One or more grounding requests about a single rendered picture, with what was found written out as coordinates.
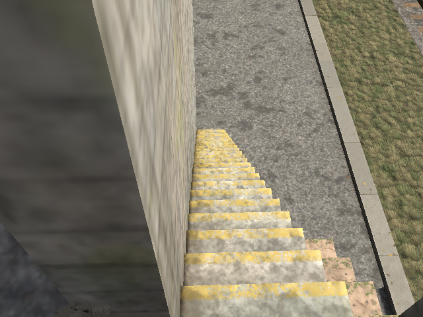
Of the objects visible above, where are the stairs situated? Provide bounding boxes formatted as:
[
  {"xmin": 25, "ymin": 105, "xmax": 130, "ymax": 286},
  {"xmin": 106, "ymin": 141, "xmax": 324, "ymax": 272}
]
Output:
[{"xmin": 180, "ymin": 129, "xmax": 353, "ymax": 317}]

